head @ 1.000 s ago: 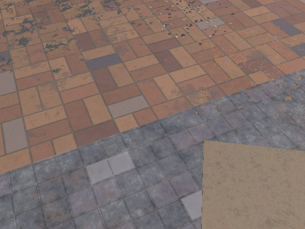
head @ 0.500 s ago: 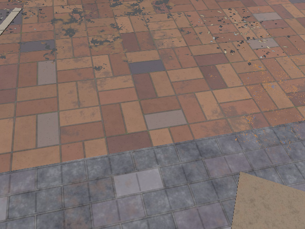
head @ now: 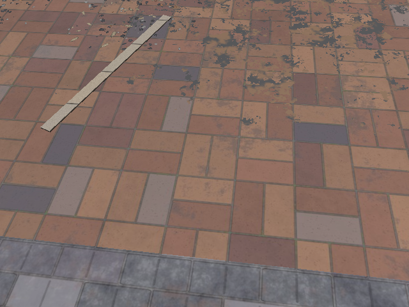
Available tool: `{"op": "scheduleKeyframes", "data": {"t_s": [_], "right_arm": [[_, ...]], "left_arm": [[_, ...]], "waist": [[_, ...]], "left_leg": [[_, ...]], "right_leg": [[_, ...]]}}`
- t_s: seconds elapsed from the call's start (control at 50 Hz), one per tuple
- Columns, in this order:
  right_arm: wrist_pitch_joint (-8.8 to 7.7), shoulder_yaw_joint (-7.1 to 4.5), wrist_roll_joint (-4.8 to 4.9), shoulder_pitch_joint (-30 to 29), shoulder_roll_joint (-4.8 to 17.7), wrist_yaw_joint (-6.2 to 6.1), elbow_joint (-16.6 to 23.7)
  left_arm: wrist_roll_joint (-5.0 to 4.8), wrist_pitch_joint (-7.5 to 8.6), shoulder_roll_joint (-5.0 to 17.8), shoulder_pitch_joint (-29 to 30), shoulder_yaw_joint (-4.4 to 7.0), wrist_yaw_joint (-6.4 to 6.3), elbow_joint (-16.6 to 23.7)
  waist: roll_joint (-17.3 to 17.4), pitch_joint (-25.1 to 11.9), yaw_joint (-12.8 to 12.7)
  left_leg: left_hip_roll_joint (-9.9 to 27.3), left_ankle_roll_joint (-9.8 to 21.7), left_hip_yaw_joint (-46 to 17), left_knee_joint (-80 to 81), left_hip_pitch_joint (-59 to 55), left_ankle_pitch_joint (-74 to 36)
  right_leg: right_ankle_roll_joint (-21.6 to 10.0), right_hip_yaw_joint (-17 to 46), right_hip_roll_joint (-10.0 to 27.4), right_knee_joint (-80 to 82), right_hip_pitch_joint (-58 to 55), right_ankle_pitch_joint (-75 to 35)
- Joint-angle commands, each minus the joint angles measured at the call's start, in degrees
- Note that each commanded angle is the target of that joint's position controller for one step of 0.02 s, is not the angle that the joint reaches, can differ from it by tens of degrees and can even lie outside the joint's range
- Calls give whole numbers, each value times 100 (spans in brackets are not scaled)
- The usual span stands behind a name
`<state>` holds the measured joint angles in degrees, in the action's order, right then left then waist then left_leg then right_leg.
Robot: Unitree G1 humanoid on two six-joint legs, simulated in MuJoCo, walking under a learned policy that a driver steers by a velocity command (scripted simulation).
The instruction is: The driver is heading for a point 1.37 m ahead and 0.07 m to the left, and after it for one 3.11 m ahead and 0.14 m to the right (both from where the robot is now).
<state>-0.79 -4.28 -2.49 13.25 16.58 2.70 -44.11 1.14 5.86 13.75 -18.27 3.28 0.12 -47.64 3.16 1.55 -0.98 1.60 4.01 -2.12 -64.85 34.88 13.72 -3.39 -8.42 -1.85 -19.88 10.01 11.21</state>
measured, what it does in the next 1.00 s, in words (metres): walks ahead, turning left: left foot, then right foot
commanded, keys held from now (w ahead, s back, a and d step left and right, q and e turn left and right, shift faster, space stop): w+q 0.42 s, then w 0.50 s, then w+e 0.08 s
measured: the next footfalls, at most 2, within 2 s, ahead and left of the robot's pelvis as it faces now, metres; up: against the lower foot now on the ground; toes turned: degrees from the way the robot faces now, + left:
left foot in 0.30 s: +0.31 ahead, +0.13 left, +0.00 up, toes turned +14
right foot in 0.84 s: +0.66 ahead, +0.06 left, +0.00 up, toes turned +18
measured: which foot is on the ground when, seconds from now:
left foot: up 0.00-0.28, down 0.30-0.86, up 0.88-1.00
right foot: down 0.00-0.30, up 0.32-0.82, down 0.84-1.00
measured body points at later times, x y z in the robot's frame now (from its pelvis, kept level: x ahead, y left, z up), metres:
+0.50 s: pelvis +0.27 +0.07 +0.00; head +0.30 +0.09 +0.44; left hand +0.30 +0.36 -0.13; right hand +0.42 -0.17 -0.12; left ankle +0.27 +0.12 -0.74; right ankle +0.32 -0.09 -0.66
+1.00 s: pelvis +0.56 +0.10 -0.01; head +0.59 +0.10 +0.44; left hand +0.56 +0.38 -0.12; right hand +0.70 -0.13 -0.15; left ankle +0.44 +0.19 -0.66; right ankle +0.62 +0.05 -0.74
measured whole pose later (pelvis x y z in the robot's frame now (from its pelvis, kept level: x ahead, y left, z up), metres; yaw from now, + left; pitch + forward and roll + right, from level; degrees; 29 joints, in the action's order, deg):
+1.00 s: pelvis +0.56 +0.10 -0.01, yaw +20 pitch +0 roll +0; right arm -3.5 -2.2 -2.2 18.3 15.3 0.8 -50.0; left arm 0.9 3.6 14.1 -14.9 2.6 1.0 -47.5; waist 1.9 2.5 0.7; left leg -0.8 4.4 -1.4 -65.1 22.2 17.8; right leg -5.0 -4.1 -3.4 -25.6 15.5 10.3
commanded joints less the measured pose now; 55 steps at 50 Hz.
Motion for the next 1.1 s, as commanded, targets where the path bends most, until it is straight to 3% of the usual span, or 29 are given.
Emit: {"op": "scheduleKeyframes", "data": {"t_s": [0.02, 0.12, 0.2, 0.24, 0.26, 0.28, 0.3, 0.32, 0.34, 0.36, 0.38, 0.4, 0.42, 0.46, 0.5, 0.56, 0.62, 0.72, 0.78, 0.82, 0.84, 0.86, 0.88, 0.9, 0.92, 0.94, 0.98, 1.04, 1.1], "right_arm": [[8, 50, -2, -107, 1, 91, 414], [-52, 177, 45, -1174, -142, 203, 743], [-49, 190, 8, -1678, -86, 224, 950], [-44, 150, -28, -1503, -10, 170, 928], [-59, 103, -39, -1122, 77, 139, 828], [-106, 24, -64, -376, 208, 90, 600], [-141, -124, -123, 670, 526, -2, 263], [-130, -291, -92, 905, 1175, -102, 286], [-67, -327, 87, 1126, 1310, -153, 409], [-30, -304, 122, 1023, 1181, -210, 246], [-55, -244, 176, 742, 919, -243, 189], [-94, -189, 179, 452, 722, -248, 213], [-131, -139, 215, 231, 585, -251, 242], [-253, -63, 234, 175, 412, -217, 244], [-321, -72, 231, 384, 489, -198, 111], [-355, -50, 235, 807, 480, -190, -100], [-387, -34, 240, 1143, 503, -202, -250], [-402, -5, 162, 1525, 575, -278, -469], [-401, -9, 126, 1362, 692, -344, -547], [-401, -24, 99, 1195, 806, -338, -593], [-417, 8, 110, 1190, 731, -324, -578], [-438, 128, 228, 1505, 257, -305, -388], [-438, 97, 311, 2005, 255, -288, -471], [-398, 57, 134, 1584, 537, -309, -501], [-405, 74, 107, 1067, 498, -258, -420], [-401, 104, 91, 825, 373, -219, -346], [-289, 146, -37, 826, 234, -152, -342], [-219, 196, -46, 612, 99, -106, -262], [-196, 241, -22, -232, 79, -109, 19]], "left_arm": [[-9, 137, 435, -101, 63, 25, 200], [-14, 95, 575, -410, 66, -3, 31], [0, -34, 778, -804, 101, -93, -176], [10, -129, 938, -882, 123, -140, -268], [17, -185, 1040, -902, 140, -159, -301], [-4, -240, 1102, -871, 144, -169, -291], [9, -255, 1067, -805, 124, -165, -179], [-62, -214, 433, -933, -25, -46, 256], [-25, -160, 792, -385, 71, -5, 519], [-38, -114, 810, 275, 74, 20, 696], [-68, -49, 687, 251, 5, 17, 681], [-12, -70, 664, 158, 9, 8, 591], [98, -173, 641, -6, 5, 11, 560], [189, -375, 543, -242, -7, 70, 465], [168, -444, 445, -43, -24, 120, 514], [148, -449, 430, 694, -37, 138, 707], [110, -423, 425, 1261, -58, 157, 849], [58, -361, 459, 2067, -82, 199, 1130], [44, -302, 542, 1758, -46, 188, 1084], [32, -243, 698, 594, 56, 78, 696], [103, -183, 898, -337, 136, -3, 433], [246, -147, 1450, -1115, 249, -77, 393], [124, -216, 1597, -1036, 312, -4, 262], [-10, -256, 1156, -396, 226, 45, 366], [-44, -234, 778, 42, 135, 72, 429], [-17, -209, 597, 202, 76, 88, 372], [-51, -137, 495, 122, 21, 89, 184], [-119, -49, 619, -243, 58, 96, -40], [-138, -81, 692, -508, 86, 66, -169]], "waist": [[-671, 78, 131], [-705, 261, -97], [-710, 391, -242], [-831, 187, -115], [-893, -74, 62], [-823, -514, 386], [-501, -1127, 844], [805, -1800, 650], [589, -2161, 826], [83, -1328, 820], [-123, -714, 547], [-373, -416, 261], [-338, -312, 17], [-247, -417, -149], [-192, -288, -131], [-102, 30, 110], [-3, 102, 333], [26, 339, 570], [80, 353, 313], [-14, -239, -212], [-213, -816, -601], [-1083, -1692, -672], [-2139, -2006, -343], [-1098, -1013, -158], [-511, -425, -110], [-394, -111, 23], [-674, -34, 213], [-656, -46, 256], [-621, 197, 110]], "left_leg": [[274, -64, -151, 218, 683, -595], [211, -15, 437, 1901, 291, -1493], [56, 200, 818, 2709, 107, -828], [-299, 405, 1053, 2949, -415, -188], [-532, 538, 1115, 3065, -900, 74], [-761, 700, 1104, 3387, -1843, 47], [-492, 948, 501, 3590, -3388, 160], [1319, 1598, -2251, 3757, -5330, 858], [1939, 1983, -4293, 4626, -5638, 309], [1650, 1770, -3195, 4689, -5219, -427], [1471, 1578, -2493, 4745, -4330, -1236], [1142, 1339, -2016, 4827, -3650, -1761], [886, 1245, -1692, 4917, -3138, -2081], [679, 1231, -1339, 5055, -2744, -2513], [559, 1183, -1117, 5276, -2520, -2457], [491, 1018, -1018, 5497, -2655, -2307], [527, 881, -967, 5477, -3106, -2409], [772, 831, -1018, 5336, -3753, -2603], [904, 664, -943, 5018, -3856, -3490], [660, 483, -673, 3690, -3762, -4948], [397, 391, -477, 2432, -3113, -4272], [-170, 213, -138, 444, -1776, -1944], [-1023, 96, -174, -879, -461, 1541], [-547, 155, -488, -1178, 44, 1148], [-295, 151, -416, -947, 18, 671], [-48, 136, -266, -554, -113, 415], [152, -4, -105, -74, -463, 248], [208, -240, 100, 359, -310, 43], [281, -479, 228, 1232, 119, -542]], "right_leg": [[-667, 983, 1670, 1193, -251, -1204], [-454, 92, 1487, 1106, -374, -1776], [-390, -163, 1701, 789, -1147, -2457], [-318, -397, 1752, 40, -1474, -4207], [-296, -495, 1762, -669, -1560, -4975], [-240, -616, 1722, -1741, -1321, -5041], [-75, -656, 1609, -3249, -314, -3872], [253, -630, 912, -5282, 2143, 454], [376, 465, 184, -6276, 3184, 2045], [315, 908, 542, -6166, 3722, 1333], [295, 882, 752, -5619, 3479, 849], [314, 909, 895, -5129, 3072, 744], [383, 941, 948, -4872, 2680, 775], [469, 860, 930, -4611, 2278, 739], [516, 772, 919, -4213, 2341, 317], [532, 732, 945, -3381, 2747, -466], [456, 721, 856, -2652, 2930, -1047], [228, 637, 610, -1755, 2919, -1082], [-40, 589, 377, -1285, 2153, -558], [-255, 378, -49, -909, 608, -259], [-444, 718, 291, -815, -734, -257], [-857, 2768, 1871, -644, -2226, 588], [-1440, 5221, 2645, 336, -2686, 566], [-1326, 4651, 2405, 463, -1894, 1024], [-1219, 3727, 2173, 535, -1121, 816], [-1052, 3148, 1838, 703, -599, 255], [-892, 2484, 1407, 835, -161, -747], [-1043, 2164, 1227, 966, -122, -1574], [-1048, 2031, 1075, 1143, -115, -1545]]}}
Keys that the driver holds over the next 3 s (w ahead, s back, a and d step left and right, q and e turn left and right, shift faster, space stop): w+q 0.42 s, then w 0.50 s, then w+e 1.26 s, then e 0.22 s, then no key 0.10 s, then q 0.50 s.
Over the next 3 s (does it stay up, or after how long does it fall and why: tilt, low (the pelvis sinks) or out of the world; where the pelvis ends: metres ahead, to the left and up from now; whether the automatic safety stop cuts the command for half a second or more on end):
stays up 1.31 0.10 0.00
